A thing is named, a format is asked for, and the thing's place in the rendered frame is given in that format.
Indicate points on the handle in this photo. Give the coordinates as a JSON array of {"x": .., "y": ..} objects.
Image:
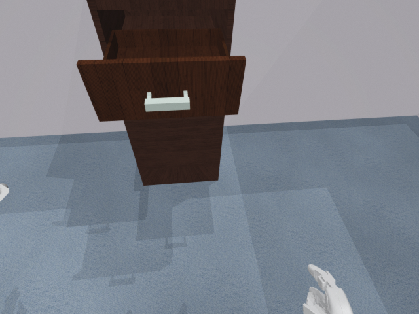
[{"x": 168, "y": 103}]

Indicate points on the right robot hand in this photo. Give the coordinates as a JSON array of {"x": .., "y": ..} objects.
[{"x": 334, "y": 301}]

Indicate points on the cabinet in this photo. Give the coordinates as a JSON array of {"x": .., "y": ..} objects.
[{"x": 170, "y": 150}]

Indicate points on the drawer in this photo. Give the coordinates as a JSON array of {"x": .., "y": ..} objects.
[{"x": 165, "y": 62}]

